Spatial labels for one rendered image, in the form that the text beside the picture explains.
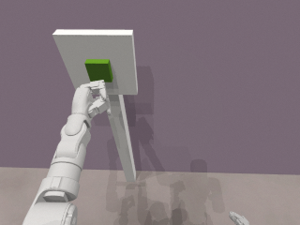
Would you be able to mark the left robot forearm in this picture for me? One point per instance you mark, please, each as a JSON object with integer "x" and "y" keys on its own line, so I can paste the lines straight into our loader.
{"x": 61, "y": 184}

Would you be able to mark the button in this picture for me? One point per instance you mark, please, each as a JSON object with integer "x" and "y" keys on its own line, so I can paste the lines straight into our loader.
{"x": 99, "y": 69}

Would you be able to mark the robot left hand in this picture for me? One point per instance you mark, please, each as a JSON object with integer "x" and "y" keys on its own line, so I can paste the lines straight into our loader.
{"x": 84, "y": 103}

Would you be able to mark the robot left upper arm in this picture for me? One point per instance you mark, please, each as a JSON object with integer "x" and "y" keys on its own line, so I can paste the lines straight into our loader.
{"x": 53, "y": 213}

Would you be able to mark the panel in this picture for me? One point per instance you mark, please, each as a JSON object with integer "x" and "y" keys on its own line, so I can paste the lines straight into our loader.
{"x": 77, "y": 45}

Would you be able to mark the robot right hand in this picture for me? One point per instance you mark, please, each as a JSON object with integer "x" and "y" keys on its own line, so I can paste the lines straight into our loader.
{"x": 237, "y": 219}

